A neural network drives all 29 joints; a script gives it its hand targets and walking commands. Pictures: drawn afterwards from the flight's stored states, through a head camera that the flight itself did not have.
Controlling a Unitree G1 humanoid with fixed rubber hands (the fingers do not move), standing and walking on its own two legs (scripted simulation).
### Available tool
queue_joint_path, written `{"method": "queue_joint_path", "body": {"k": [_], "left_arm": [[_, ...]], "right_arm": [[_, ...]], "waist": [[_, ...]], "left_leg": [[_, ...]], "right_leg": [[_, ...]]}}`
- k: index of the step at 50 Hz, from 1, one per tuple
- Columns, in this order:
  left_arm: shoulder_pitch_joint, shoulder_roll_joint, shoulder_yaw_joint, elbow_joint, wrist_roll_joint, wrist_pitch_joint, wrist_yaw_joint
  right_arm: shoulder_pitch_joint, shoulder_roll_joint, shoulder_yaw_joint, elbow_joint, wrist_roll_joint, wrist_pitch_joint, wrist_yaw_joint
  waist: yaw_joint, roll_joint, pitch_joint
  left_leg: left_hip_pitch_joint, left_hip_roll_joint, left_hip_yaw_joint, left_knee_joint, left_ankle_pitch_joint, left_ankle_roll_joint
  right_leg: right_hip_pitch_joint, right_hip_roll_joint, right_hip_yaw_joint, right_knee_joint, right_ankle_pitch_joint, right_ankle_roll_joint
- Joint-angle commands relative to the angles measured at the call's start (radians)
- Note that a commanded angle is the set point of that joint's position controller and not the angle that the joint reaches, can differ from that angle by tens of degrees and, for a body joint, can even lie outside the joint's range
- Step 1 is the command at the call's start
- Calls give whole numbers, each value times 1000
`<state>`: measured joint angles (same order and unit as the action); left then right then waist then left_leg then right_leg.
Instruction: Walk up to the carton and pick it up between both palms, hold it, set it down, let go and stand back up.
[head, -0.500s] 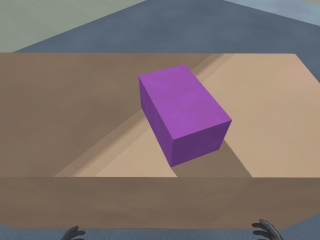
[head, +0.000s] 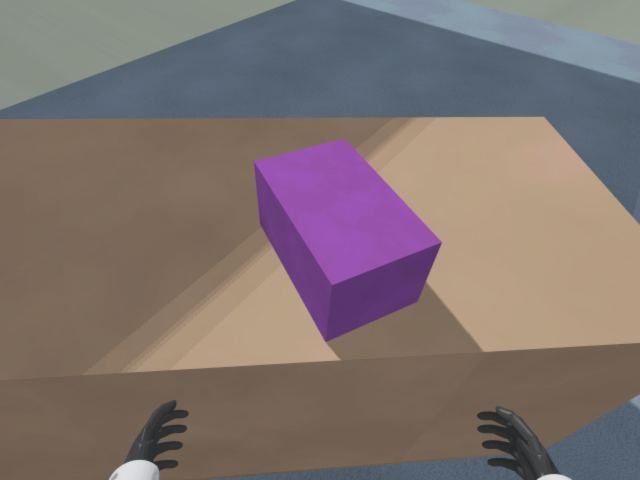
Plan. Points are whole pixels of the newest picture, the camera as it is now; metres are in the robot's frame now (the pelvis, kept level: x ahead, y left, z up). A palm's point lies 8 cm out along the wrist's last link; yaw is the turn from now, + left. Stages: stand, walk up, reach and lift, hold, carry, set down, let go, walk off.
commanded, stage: reach and lift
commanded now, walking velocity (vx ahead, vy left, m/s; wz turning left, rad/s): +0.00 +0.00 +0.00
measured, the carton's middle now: (335, 231) +0.49 -0.03 +0.01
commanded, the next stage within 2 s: none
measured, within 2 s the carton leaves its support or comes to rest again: neither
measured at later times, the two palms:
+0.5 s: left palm (178, 440) +0.19 +0.18 -0.04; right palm (562, 402) +0.21 -0.31 -0.03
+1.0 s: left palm (214, 418) +0.20 +0.13 +0.01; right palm (592, 392) +0.21 -0.32 +0.01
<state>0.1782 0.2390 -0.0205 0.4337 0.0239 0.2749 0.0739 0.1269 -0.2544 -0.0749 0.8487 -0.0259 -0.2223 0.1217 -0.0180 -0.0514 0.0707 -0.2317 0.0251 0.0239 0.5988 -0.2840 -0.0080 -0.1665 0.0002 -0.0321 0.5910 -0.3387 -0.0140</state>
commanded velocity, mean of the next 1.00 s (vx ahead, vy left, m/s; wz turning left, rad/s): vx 0.00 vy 0.00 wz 0.00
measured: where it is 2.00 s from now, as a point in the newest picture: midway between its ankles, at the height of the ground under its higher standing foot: outside the picture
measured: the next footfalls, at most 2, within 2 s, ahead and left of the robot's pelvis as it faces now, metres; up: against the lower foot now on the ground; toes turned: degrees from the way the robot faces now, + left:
none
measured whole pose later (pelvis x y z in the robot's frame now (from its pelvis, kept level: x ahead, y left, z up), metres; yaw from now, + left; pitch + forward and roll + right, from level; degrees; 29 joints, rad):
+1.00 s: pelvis +0.03 -0.04 +0.02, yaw -1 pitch +0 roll +0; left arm 0.40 -0.03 -0.05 0.06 0.10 0.05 0.27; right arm 0.20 -0.47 0.07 0.65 0.38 -0.33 0.28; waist 0.03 -0.06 -0.08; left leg -0.16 0.07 0.00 0.35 -0.18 -0.07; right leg -0.12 0.06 -0.03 0.37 -0.25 -0.08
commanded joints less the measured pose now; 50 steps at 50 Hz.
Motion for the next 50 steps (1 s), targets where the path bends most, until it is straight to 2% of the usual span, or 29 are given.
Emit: {"method": "queue_joint_path", "body": {"k": [1,3,4,6,8,9,10,13,16,17,20,22,23,26,28,30,32,34,37,39,40,41,44,47,48,50], "left_arm": [[20,41,53,-44,3,-31,45],[4,19,59,-56,5,-63,55],[-2,9,62,-65,6,-79,59],[-9,-21,57,-113,10,-112,77],[8,-37,45,-115,0,-138,82],[17,-48,43,-118,7,-146,84],[26,-59,36,-131,5,-152,82],[59,-69,44,-178,9,-190,76],[91,-86,39,-224,15,-214,74],[107,-84,42,-227,14,-220,71],[128,-71,69,-256,35,-231,71],[136,-70,87,-283,52,-242,70],[149,-77,89,-298,62,-246,71],[180,-104,73,-346,51,-261,74],[206,-126,57,-369,46,-272,77],[240,-137,56,-369,59,-278,83],[242,-138,60,-390,53,-290,86],[240,-159,50,-421,72,-287,106],[233,-188,31,-453,64,-293,127],[251,-214,22,-456,71,-287,134],[257,-234,2,-475,72,-284,140],[227,-236,-7,-502,71,-285,148],[192,-254,-27,-519,54,-279,167],[110,-272,-35,-534,79,-257,199],[98,-298,-54,-540,82,-243,211],[56,-315,-77,-560,67,-223,224]], "right_arm": [[-86,-270,-52,-88,24,-7,54],[-78,-260,-33,-125,34,-17,63],[-76,-261,-23,-137,44,-18,65],[-77,-284,-14,-150,80,-28,82],[-62,-301,-15,-165,90,-33,92],[-45,-305,-11,-147,108,-30,96],[-37,-310,-4,-154,126,-35,100],[-14,-325,11,-152,156,-70,95],[1,-324,33,-120,187,-91,91],[5,-324,48,-128,198,-99,88],[9,-332,60,-115,223,-118,79],[16,-316,88,-112,246,-138,72],[25,-319,91,-110,256,-141,71],[19,-327,95,-160,272,-162,68],[36,-332,100,-180,295,-171,73],[65,-333,114,-188,321,-177,81],[61,-342,115,-230,327,-185,82],[55,-353,111,-210,345,-176,97],[45,-368,111,-270,369,-178,113],[55,-381,111,-275,378,-170,120],[64,-388,103,-274,382,-166,125],[38,-390,96,-282,387,-163,132],[9,-410,75,-334,384,-151,142],[-53,-417,77,-296,418,-128,159],[-70,-417,79,-277,433,-119,166],[-116,-438,71,-280,449,-109,174]], "waist": [[42,110,-37],[52,35,-48],[61,19,-64],[67,37,-87],[57,4,-89],[58,9,-88],[58,19,-111],[39,-17,-157],[27,-29,-152],[28,-50,-149],[23,-48,-158],[30,-37,-152],[26,-24,-154],[18,-54,-158],[15,-50,-171],[28,-32,-165],[26,-64,-161],[37,-31,-139],[46,-54,-139],[43,-71,-134],[34,-56,-119],[38,-49,-124],[36,-87,-114],[58,-30,-93],[61,-5,-82],[49,-5,-110]], "left_leg": [[84,-8,0,-243,199,-44],[170,-19,2,-227,206,-33],[189,-18,2,-230,217,-27],[228,-9,-3,-242,220,-25],[230,-4,-6,-242,212,-17],[247,-3,-6,-247,216,-15],[264,-4,-5,-243,238,-18],[284,-19,-5,-219,328,-11],[278,-20,-11,-223,363,-7],[269,-23,-13,-224,372,-1],[233,-33,-12,-228,373,5],[211,-40,-13,-229,370,7],[206,-42,-16,-237,372,5],[186,-42,-19,-246,387,8],[182,-41,-29,-247,392,5],[187,-42,-36,-251,417,4],[160,-42,-36,-258,398,10],[172,-36,-32,-270,395,4],[157,-28,-27,-264,360,8],[153,-24,-29,-266,343,13],[157,-17,-35,-271,337,12],[158,-15,-31,-272,326,11],[122,-7,-27,-272,252,18],[115,0,-28,-277,174,8],[119,6,-31,-278,174,4],[128,12,-35,-267,171,1]], "right_leg": [[-24,48,-57,-191,138,-56],[-97,37,-40,-246,147,-44],[-97,35,-36,-261,159,-37],[-121,37,-32,-284,137,-43],[-134,30,-22,-295,154,-45],[-131,30,-14,-303,162,-46],[-127,28,-8,-306,187,-48],[-101,18,17,-310,356,-31],[-62,18,19,-315,429,-26],[-51,13,25,-321,467,-22],[9,1,47,-315,553,-13],[42,-13,57,-303,630,-4],[61,-14,59,-303,649,-4],[91,-15,59,-295,727,0],[104,-20,63,-296,756,-4],[108,-20,66,-297,771,-13],[101,-22,67,-298,776,-7],[72,-3,55,-303,667,-29],[30,-9,68,-324,538,-39],[30,-8,73,-328,513,-41],[15,-3,69,-324,496,-49],[-6,0,63,-325,447,-55],[-39,-11,85,-335,343,-51],[-97,-16,94,-339,193,-64],[-121,-7,75,-329,175,-77],[-146,-2,72,-323,145,-86]]}}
